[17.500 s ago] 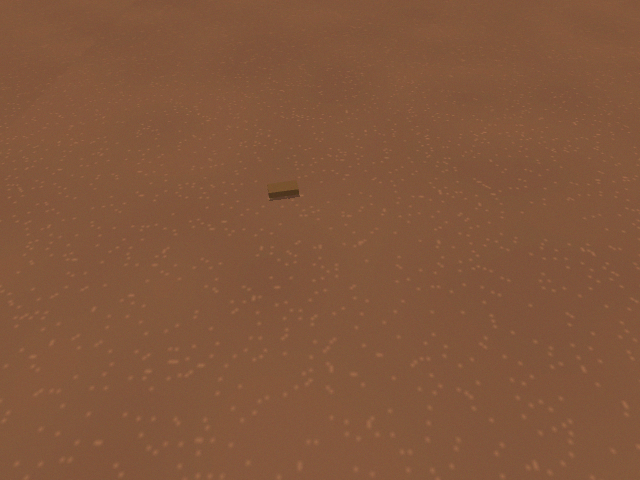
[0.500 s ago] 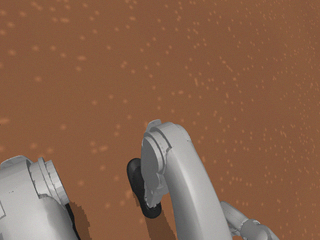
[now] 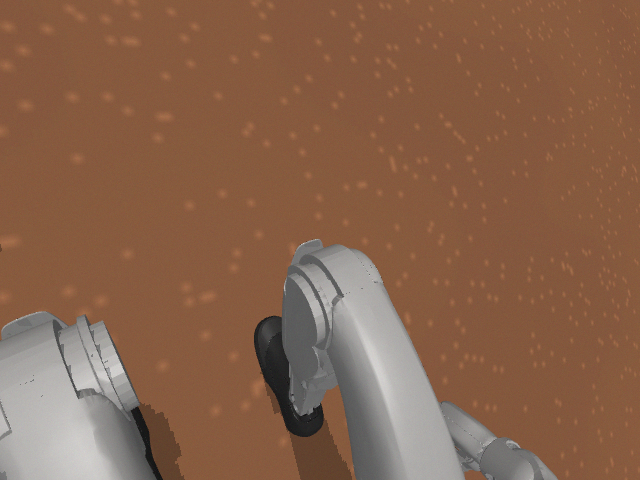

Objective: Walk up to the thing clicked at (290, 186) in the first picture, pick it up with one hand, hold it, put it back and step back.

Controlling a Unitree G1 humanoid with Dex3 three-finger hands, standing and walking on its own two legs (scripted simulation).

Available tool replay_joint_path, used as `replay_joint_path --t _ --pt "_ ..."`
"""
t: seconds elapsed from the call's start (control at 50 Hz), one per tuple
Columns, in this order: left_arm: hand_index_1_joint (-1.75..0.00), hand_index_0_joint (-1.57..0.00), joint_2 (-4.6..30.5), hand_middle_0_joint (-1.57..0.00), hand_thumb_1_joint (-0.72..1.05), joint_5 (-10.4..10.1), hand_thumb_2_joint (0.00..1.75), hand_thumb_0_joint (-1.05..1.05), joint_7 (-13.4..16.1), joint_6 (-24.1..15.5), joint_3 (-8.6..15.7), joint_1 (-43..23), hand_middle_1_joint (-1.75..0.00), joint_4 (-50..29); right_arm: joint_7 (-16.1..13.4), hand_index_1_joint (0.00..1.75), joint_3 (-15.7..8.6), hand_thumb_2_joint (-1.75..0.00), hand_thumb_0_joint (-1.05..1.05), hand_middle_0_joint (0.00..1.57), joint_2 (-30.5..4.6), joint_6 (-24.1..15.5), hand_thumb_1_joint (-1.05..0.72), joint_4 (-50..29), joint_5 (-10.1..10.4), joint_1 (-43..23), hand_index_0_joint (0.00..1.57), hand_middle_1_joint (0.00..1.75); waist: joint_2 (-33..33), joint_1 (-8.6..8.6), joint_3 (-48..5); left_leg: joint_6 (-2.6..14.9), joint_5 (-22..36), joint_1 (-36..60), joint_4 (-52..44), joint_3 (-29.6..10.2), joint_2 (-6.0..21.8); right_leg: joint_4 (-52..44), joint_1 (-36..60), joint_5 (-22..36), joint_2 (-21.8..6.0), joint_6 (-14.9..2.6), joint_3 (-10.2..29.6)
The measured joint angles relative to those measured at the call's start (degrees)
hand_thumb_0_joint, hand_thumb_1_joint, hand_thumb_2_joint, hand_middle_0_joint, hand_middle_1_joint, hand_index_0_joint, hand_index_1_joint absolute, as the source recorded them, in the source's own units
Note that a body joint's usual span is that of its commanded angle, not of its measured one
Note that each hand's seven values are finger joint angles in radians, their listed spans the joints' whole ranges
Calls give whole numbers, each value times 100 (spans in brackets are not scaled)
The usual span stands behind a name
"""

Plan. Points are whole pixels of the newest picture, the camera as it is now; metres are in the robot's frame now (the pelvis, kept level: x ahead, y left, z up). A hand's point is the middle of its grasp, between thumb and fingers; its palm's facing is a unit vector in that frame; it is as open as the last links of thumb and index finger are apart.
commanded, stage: settle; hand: left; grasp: from above
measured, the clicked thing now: out of the picture +0.42 +0.35 -0.28
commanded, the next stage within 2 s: lift in 0.78 s
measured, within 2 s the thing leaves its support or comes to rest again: leaves its support in 0.16 s
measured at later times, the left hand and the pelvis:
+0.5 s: hand out of the picture +0.40 +0.36 -0.18, palm faces -0.38 -0.16 -0.91, open 9.5 cm; pelvis +0.01 +0.00 +0.01, yaw +3 degrees
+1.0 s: hand out of the picture +0.40 +0.36 -0.12, palm faces -0.40 -0.15 -0.90, open 9.5 cm; pelvis +0.00 -0.01 +0.03, yaw +7 degrees
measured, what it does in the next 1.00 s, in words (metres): stands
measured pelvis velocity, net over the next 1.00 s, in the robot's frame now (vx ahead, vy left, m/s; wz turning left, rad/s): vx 0.00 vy -0.01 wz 0.12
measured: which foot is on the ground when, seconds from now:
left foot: down 0.00-1.00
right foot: down 0.00-1.00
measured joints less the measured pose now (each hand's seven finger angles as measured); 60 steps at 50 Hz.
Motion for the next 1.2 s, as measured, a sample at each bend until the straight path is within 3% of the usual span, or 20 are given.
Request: replay_joint_path --t 0.2,0.38,0.52,0.66,0.9,1.2 --pt "-39 -79 -246 -75 10 39 35 0 -322 104 334 299 -47 -625 42 30 -284 -90 0 20 56 78 -91 155 82 224 20 30 157 108 -274 -52 -34 -103 -3 35 -41 59 -118 -81 -51 -58 23" --pt "-39 -78 -864 -75 10 -169 35 0 -760 319 90 643 -47 -1516 91 30 -809 -90 0 20 125 294 -90 317 383 460 20 30 541 399 -806 -25 -3 -222 -161 251 -46 40 -282 -138 -119 -82 178" --pt "-40 -78 -1250 -75 10 -251 35 0 -1171 441 -149 566 -46 -1588 -13 30 -1051 -90 0 20 177 538 -90 306 687 454 20 30 762 564 -1113 7 110 -177 -402 474 -35 -57 -309 -94 -174 -112 341" --pt "-39 -79 -1385 -77 9 -243 36 -1 -1546 360 -215 495 -43 -1793 -198 30 -1162 -90 0 20 201 765 -90 253 838 456 20 30 858 648 -1168 -1 220 -97 -592 629 -55 -120 -292 -51 -232 -141 456" --pt "-37 -82 -1481 -81 7 -174 37 -1 -1820 250 -201 489 -39 -2108 -492 30 -1310 -90 0 20 265 1129 -90 270 926 606 20 30 935 721 -1278 -45 329 -35 -809 755 -87 -207 -303 -4 -294 -206 549" --pt "-38 -79 -1883 -79 9 -495 35 -1 -2426 487 -238 1011 -40 -3120 -721 30 -1673 -90 0 20 380 1436 -90 250 1212 806 20 30 1085 954 -1626 5 344 405 -1463 972 -88 -775 91 -29 -356 -199 689"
